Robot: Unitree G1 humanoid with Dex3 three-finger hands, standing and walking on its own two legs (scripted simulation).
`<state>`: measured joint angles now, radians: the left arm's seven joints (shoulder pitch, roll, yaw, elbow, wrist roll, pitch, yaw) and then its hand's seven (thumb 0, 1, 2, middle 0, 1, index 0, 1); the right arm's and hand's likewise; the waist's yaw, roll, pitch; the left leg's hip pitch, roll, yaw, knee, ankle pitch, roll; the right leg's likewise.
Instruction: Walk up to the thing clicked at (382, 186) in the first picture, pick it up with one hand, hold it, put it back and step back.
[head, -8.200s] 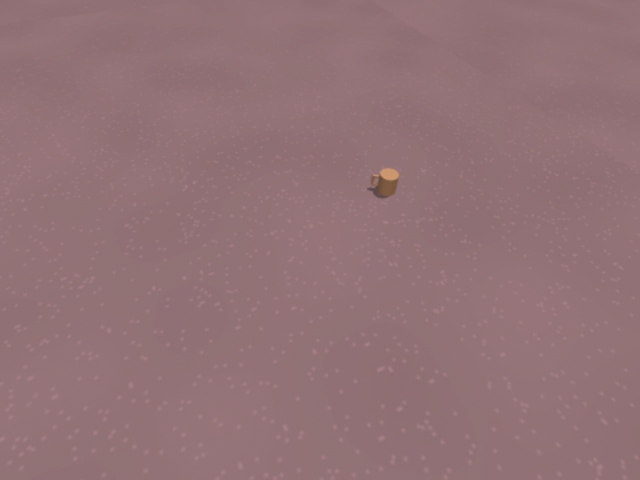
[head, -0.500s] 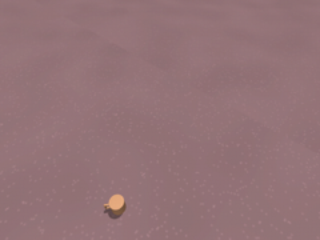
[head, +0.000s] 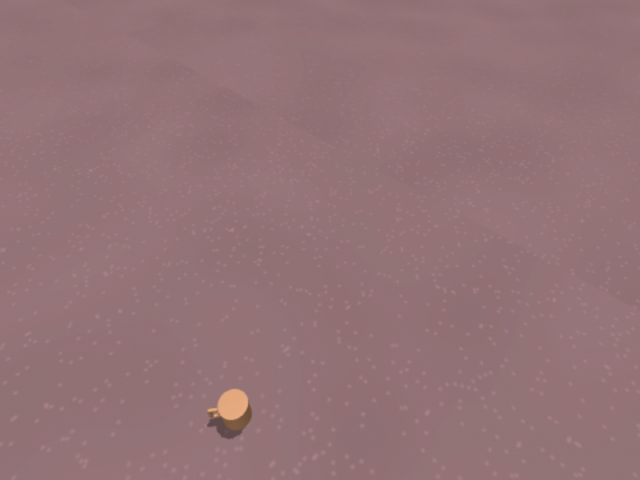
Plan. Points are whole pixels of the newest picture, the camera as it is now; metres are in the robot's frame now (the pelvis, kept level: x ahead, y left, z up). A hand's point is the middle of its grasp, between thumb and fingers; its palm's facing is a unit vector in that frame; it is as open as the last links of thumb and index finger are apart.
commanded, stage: stand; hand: left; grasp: from above
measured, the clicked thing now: (229, 410) +0.46 +0.25 -0.74
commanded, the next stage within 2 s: rise first in 0.20 s
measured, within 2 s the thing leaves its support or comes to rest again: neither
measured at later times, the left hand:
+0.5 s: hand out of the picture +0.14 +0.25 -0.16, palm faces +0.00 -0.95 -0.33, open 8.6 cm
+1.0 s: hand out of the picture +0.13 +0.26 -0.22, palm faces -0.14 -0.89 -0.43, open 13.9 cm
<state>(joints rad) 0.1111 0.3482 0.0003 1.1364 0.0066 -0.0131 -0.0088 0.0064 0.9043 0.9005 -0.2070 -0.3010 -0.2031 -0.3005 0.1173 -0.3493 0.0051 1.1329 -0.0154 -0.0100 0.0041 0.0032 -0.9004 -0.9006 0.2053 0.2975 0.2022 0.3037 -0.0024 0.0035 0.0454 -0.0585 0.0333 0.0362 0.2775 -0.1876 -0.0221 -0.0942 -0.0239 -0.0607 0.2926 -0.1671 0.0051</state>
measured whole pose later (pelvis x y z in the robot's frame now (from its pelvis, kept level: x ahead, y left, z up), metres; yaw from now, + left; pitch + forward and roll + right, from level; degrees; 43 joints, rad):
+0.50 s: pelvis -0.02 +0.00 -0.01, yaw +0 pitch +5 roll +0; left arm -0.05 0.33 0.12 1.08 0.07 -0.02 -0.03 0.01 0.60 0.96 -0.14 -0.60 -0.13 -0.60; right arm 0.19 -0.28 -0.01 0.84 0.03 -0.05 -0.03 0.00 -0.92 -0.91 0.20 0.30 0.20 0.30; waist -0.01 -0.01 0.04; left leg -0.33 0.03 0.02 0.50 -0.26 -0.02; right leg -0.35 -0.03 -0.06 0.50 -0.23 0.00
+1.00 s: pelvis -0.01 +0.02 -0.08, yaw +0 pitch +16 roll -2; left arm 0.21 0.29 0.10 0.53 0.24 0.19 0.02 0.00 -0.51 1.00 -0.08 -1.08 -0.07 -1.08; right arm 0.21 -0.24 -0.04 0.61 0.01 -0.11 -0.02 0.01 -0.89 -0.90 0.20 0.30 0.20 0.30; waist -0.02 0.00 -0.10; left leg -0.78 0.04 0.01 1.03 -0.52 0.01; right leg -0.79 -0.05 -0.06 0.98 -0.46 0.03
